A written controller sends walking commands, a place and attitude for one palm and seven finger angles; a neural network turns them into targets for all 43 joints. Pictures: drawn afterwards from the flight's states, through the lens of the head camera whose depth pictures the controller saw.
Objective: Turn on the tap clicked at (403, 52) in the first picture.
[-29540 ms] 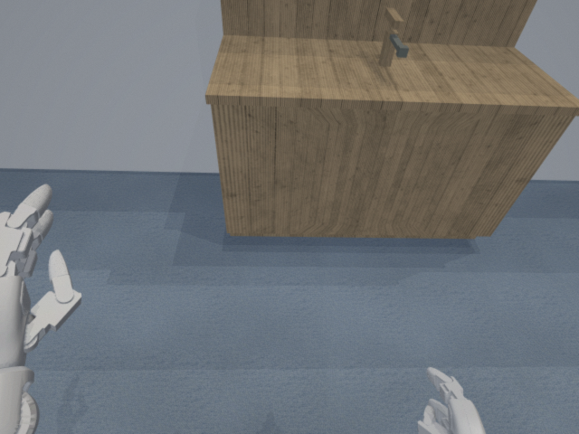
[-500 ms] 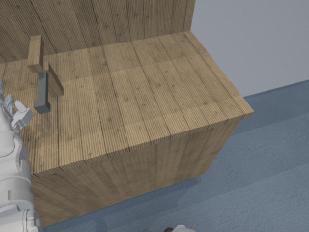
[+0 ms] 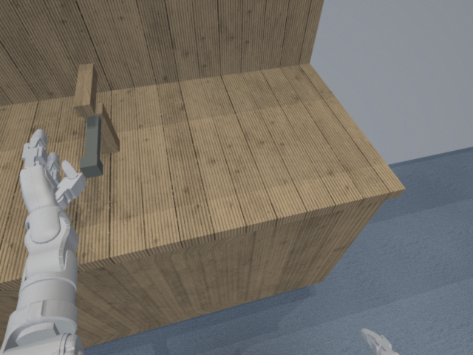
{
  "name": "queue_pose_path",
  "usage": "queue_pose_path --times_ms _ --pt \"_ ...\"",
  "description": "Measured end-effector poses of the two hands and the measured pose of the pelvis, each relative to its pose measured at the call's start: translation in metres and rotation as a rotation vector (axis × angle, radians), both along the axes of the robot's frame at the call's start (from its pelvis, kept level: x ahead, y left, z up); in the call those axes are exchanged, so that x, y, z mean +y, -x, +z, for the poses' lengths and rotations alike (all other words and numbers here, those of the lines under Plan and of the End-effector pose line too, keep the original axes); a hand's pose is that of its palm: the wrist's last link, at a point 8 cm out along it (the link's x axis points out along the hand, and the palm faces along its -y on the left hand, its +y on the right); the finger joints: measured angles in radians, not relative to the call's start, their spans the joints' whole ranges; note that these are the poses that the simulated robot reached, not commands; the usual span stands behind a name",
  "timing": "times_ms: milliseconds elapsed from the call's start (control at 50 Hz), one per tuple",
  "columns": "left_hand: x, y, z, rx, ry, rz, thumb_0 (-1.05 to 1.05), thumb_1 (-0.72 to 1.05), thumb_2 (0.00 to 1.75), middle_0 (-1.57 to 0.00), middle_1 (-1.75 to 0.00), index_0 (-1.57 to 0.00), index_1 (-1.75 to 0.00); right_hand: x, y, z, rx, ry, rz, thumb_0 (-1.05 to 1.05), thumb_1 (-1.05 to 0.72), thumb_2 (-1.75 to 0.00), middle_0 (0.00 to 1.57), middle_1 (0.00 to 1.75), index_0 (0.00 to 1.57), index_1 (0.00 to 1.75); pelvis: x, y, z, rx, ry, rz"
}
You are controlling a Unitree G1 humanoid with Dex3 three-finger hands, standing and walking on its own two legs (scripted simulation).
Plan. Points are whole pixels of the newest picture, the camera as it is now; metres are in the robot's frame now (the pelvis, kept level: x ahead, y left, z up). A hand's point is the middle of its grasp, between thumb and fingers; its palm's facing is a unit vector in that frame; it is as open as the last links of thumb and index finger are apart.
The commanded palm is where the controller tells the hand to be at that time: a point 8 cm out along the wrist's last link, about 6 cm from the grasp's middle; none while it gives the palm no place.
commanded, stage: push the lever round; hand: left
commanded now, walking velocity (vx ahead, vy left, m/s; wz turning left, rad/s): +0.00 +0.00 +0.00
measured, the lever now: (91, 166) +0.40 +0.27 +0.09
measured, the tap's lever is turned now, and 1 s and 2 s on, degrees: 0 13 45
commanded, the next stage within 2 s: none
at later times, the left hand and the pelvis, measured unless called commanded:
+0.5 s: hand (92, 178) +0.38 +0.26 +0.09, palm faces +0.52 -0.85 -0.08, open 7.8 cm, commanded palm +0.33 +0.30 +0.08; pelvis -0.01 -0.02 +0.00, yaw +1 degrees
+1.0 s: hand (109, 175) +0.39 +0.24 +0.08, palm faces +0.58 -0.81 -0.06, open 7.7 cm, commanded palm +0.35 +0.26 +0.08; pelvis -0.02 -0.02 -0.01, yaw +1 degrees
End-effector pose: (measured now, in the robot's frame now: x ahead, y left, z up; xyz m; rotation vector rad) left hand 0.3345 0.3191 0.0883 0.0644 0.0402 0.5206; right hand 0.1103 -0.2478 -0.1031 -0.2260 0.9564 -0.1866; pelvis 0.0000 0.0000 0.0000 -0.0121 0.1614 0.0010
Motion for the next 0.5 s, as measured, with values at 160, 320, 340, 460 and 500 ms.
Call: queue_pose_path --times_ms 160,320,340,460,500 --pt "-0.001 0.010 -0.001 -0.018 -0.024 0.024 0.02 0.90 0.90 -0.15 -0.15 -0.15 -0.15 -0.007 0.004 -0.003 0.033 0.012 0.018 0.00 -0.91 -0.90 0.21 0.30 0.20 0.30 -0.005 0.001 -0.001 -0.005 0.001 0.012" --pt "-0.012 0.002 0.001 -0.019 -0.018 -0.002 0.02 0.90 0.90 -0.15 -0.15 -0.15 -0.15 -0.019 0.016 -0.007 0.060 0.023 -0.004 0.01 -0.91 -0.90 0.21 0.30 0.20 0.30 -0.011 0.005 -0.002 -0.003 -0.003 0.014" --pt "-0.014 0.002 0.001 -0.017 -0.017 -0.001 0.02 0.90 0.90 -0.15 -0.15 -0.15 -0.15 -0.021 0.017 -0.007 0.061 0.023 -0.006 0.01 -0.91 -0.90 0.21 0.30 0.20 0.30 -0.012 0.005 -0.002 -0.002 -0.004 0.013" --pt "-0.019 0.002 0.000 -0.014 -0.009 0.020 0.02 0.91 0.91 -0.15 -0.15 -0.15 -0.15 -0.027 0.025 -0.008 0.064 0.017 -0.018 0.01 -0.91 -0.90 0.21 0.30 0.20 0.30 -0.017 0.008 -0.002 -0.003 -0.009 0.008" --pt "-0.021 0.002 0.001 -0.016 -0.014 0.023 0.02 0.91 0.91 -0.15 -0.15 -0.15 -0.15 -0.029 0.027 -0.008 0.064 0.016 -0.019 0.01 -0.91 -0.90 0.21 0.30 0.20 0.30 -0.018 0.009 -0.002 -0.005 -0.010 0.008"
